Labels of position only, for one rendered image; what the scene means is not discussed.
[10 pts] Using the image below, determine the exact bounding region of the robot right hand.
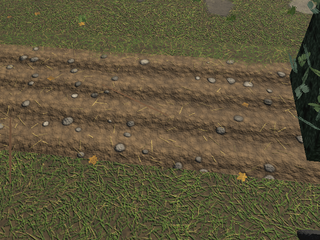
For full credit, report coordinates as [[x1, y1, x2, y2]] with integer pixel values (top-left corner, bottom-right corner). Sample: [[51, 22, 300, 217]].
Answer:
[[297, 229, 320, 240]]

